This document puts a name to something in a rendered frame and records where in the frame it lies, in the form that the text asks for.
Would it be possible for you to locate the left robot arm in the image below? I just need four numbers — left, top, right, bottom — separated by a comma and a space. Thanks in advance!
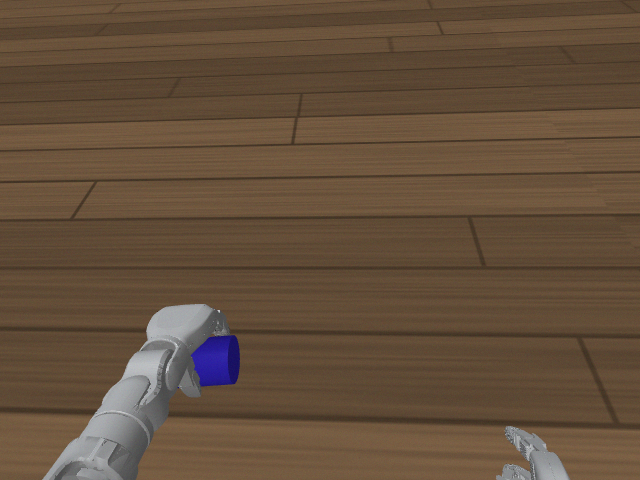
42, 335, 190, 480

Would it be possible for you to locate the right robot hand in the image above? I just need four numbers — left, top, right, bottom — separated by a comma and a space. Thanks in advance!
496, 426, 570, 480

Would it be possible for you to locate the can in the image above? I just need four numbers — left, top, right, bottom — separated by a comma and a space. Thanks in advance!
178, 335, 240, 388

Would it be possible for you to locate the left robot hand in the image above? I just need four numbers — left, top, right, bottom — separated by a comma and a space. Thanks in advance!
146, 304, 230, 398

